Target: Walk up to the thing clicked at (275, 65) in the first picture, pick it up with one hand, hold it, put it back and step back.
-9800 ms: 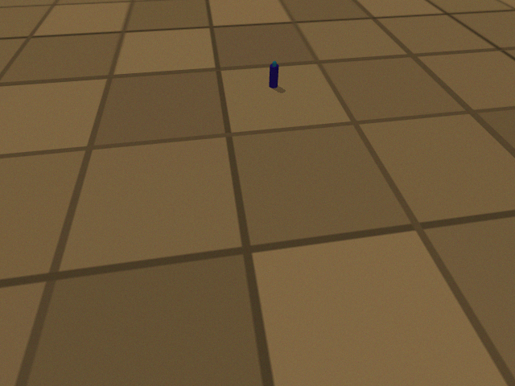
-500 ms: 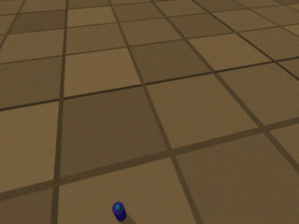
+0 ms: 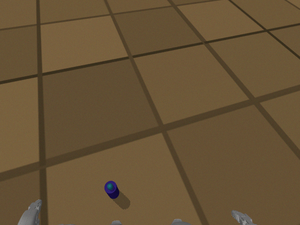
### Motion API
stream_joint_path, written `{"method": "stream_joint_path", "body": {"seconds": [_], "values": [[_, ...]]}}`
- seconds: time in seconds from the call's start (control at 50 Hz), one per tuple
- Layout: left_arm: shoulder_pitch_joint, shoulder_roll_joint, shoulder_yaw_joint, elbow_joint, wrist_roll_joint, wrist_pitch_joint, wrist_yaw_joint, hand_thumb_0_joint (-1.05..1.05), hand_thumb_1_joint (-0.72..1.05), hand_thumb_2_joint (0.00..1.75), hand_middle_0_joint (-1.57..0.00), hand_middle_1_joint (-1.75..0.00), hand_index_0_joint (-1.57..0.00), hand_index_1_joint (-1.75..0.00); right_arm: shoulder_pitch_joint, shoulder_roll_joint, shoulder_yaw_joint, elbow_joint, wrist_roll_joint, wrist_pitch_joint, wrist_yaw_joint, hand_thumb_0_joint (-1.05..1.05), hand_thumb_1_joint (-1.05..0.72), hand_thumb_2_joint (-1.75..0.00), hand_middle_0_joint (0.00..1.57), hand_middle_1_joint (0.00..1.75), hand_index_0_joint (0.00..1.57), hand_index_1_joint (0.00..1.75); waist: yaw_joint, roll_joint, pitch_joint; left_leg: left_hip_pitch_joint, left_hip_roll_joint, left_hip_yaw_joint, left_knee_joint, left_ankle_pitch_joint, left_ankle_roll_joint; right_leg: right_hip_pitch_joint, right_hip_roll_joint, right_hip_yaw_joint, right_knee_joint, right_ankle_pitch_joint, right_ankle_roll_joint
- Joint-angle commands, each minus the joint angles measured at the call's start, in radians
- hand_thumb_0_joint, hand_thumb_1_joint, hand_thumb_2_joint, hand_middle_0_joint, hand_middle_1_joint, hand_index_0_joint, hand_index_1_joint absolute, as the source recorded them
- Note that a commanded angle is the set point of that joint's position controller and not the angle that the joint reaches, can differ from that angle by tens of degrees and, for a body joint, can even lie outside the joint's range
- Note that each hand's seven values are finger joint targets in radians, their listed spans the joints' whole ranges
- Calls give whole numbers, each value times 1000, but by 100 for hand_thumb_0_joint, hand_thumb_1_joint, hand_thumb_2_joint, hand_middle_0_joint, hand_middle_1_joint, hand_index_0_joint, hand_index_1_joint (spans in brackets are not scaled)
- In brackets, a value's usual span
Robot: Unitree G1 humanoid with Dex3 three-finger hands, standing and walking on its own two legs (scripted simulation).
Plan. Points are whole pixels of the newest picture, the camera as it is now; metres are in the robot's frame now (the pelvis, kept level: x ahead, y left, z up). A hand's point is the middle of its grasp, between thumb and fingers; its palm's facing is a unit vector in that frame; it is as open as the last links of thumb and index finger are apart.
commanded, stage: go down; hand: left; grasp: from the side
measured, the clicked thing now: (111, 189) +0.35 +0.18 -0.64
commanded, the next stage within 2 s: none
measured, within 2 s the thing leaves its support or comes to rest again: neither
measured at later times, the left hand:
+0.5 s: hand out of the picture +0.14 +0.28 -0.17, palm faces +0.10 -0.95 -0.28, open 17.2 cm
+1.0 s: hand (52, 207) +0.23 +0.33 -0.26, palm faces +0.11 -0.97 -0.21, open 17.5 cm
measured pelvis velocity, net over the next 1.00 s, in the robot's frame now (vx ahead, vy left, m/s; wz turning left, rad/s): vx -0.05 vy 0.00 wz -0.02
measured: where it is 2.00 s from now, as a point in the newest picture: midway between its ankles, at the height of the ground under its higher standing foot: outside the picture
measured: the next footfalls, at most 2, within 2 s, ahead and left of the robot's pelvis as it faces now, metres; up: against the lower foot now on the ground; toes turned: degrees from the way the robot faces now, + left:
none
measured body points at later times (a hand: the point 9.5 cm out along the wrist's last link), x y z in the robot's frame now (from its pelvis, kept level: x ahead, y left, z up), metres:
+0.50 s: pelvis -0.01 +0.01 -0.06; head +0.09 +0.04 +0.38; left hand +0.13 +0.33 -0.15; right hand +0.19 -0.23 -0.13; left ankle +0.01 +0.12 -0.70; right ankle +0.00 -0.12 -0.70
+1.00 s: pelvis -0.05 +0.00 -0.19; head +0.12 +0.03 +0.22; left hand +0.22 +0.38 -0.25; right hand +0.12 -0.26 -0.30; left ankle +0.01 +0.12 -0.70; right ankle +0.00 -0.12 -0.70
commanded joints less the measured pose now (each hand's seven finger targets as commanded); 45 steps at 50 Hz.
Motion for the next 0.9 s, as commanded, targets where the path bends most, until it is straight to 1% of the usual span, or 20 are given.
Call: {"method": "stream_joint_path", "body": {"seconds": [0.0,0.1,0.18,0.2,0.34,0.38,0.42,0.44,0.48,0.5,0.52,0.58,0.62,0.66,0.7,0.8,0.82,0.84,0.86,0.88], "values": [[44,222,77,-275,-12,-30,-13,0,-38,5,-6,-6,-6,-6,-34,-167,-69,-185,6,-69,-18,0,-91,-90,20,30,20,30,45,72,-255,25,-30,-25,-6,165,9,31,19,21,7,135,-25],[119,197,71,-420,-21,14,-16,0,-52,1,-8,-6,-8,-5,-32,-163,-69,-213,3,-95,-37,0,-90,-90,20,30,20,30,13,78,-256,-6,-14,-44,48,166,7,-60,24,19,71,129,-20],[190,183,75,-537,-30,49,-12,0,-54,0,-7,-3,-7,-3,-37,-163,-64,-239,0,-116,-48,0,-89,-90,20,30,20,30,9,106,-283,0,-4,-66,63,152,2,-86,23,14,102,112,-20],[209,197,96,-548,-33,57,-8,0,-53,2,-7,-5,-7,-5,-37,-159,-61,-244,-3,-121,-51,0,-90,-90,20,30,20,30,17,94,-298,-9,-6,-61,78,167,4,-72,23,13,106,124,-19],[274,177,96,-607,-46,83,-17,0,-50,4,-7,-5,-7,-5,-47,-150,-51,-267,-12,-152,-59,0,-89,-90,20,30,20,30,9,116,-289,-55,0,-80,133,201,0,-153,24,3,176,121,-22],[307,198,124,-609,-49,84,-21,0,-51,3,-7,-5,-7,-5,-43,-153,-52,-268,-16,-158,-58,0,-89,-90,20,30,20,30,19,119,-292,-76,-2,-82,149,212,0,-166,23,2,198,125,-23],[303,168,99,-642,-61,78,-38,0,-49,4,-7,-5,-7,-5,-47,-144,-47,-288,-15,-165,-57,0,-90,-90,20,30,20,30,11,118,-311,-85,-6,-73,178,222,3,-176,23,4,208,135,-23],[335,192,127,-621,-61,79,-38,0,-48,4,-7,-5,-7,-5,-38,-154,-52,-278,-17,-167,-57,0,-90,-90,20,30,20,30,16,114,-317,-91,-7,-74,186,228,4,-180,22,4,219,140,-23],[250,194,117,-663,-66,57,-52,0,-48,5,-7,-5,-6,-5,-57,-150,-48,-289,-19,-176,-54,0,-90,-90,20,30,20,30,9,129,-300,-133,-7,-76,211,190,3,-232,21,7,246,113,-23],[245,219,152,-600,-68,47,-52,0,-52,3,-7,-5,-7,-5,-47,-159,-50,-273,-21,-179,-54,0,-90,-90,20,30,20,30,2,111,-280,-165,-5,-81,226,164,5,-260,23,5,266,92,-23],[223,198,137,-579,-77,28,-64,0,-52,3,-7,-5,-7,-5,-57,-157,-47,-273,-20,-185,-51,0,-92,-90,20,30,20,30,-1,106,-267,-210,-4,-86,253,146,6,-306,23,4,299,77,-23],[72,241,192,-510,-101,-65,-104,0,-54,2,-7,-5,-7,-4,-69,-165,-51,-265,-24,-208,-46,0,-93,-91,20,30,20,30,-12,84,-277,-343,-12,-83,354,24,15,-425,16,17,384,-3,-19],[60,283,232,-481,-128,-134,-148,0,-58,3,-7,-6,-7,-6,-61,-179,-54,-261,-22,-221,-43,0,-94,-91,20,30,20,30,4,83,-353,-396,-22,-71,415,0,20,-451,12,31,434,-17,-19],[9,284,224,-478,-148,-200,-201,0,-60,4,-7,-9,-8,-8,-62,-188,-53,-259,-22,-230,-40,0,-93,-91,20,30,20,30,8,100,-411,-436,-22,-79,455,-25,17,-501,7,45,482,-46,-21],[-24,342,255,-490,-156,-245,-240,0,-60,4,-7,-9,-8,-9,-55,-211,-59,-239,-23,-230,-43,0,-93,-91,20,30,20,30,24,139,-507,-409,-17,-90,486,28,10,-530,6,47,532,-18,-26],[-12,376,320,-352,-172,-280,-282,0,-61,7,-8,-11,-7,-11,-53,-232,-54,-202,-21,-207,-38,0,-91,-90,20,30,20,30,63,121,-579,-445,-17,-106,570,116,11,-628,15,30,625,25,-34],[-18,413,352,-359,-178,-285,-289,0,-61,8,-7,-10,-7,-11,-60,-239,-55,-197,-20,-204,-36,0,-89,-90,20,30,20,30,85,128,-595,-455,-18,-106,582,114,11,-639,16,30,639,21,-36],[-43,407,344,-363,-181,-288,-297,0,-61,8,-8,-11,-7,-12,-58,-238,-55,-194,-19,-199,-35,0,-90,-90,20,30,20,30,74,137,-608,-469,-21,-109,592,100,12,-650,15,29,650,12,-37],[-53,494,419,-384,-185,-293,-298,0,-61,9,-8,-11,-7,-11,-68,-252,-61,-207,-20,-195,-35,0,-89,-90,20,30,20,30,98,127,-645,-469,-17,-106,605,113,15,-635,15,32,654,25,-35],[-60,473,388,-366,-182,-295,-310,0,-61,7,-8,-10,-7,-10,-80,-246,-59,-207,-18,-191,-35,0,-89,-90,20,30,20,30,85,127,-614,-506,-19,-102,609,58,15,-648,15,37,653,-16,-36]]}}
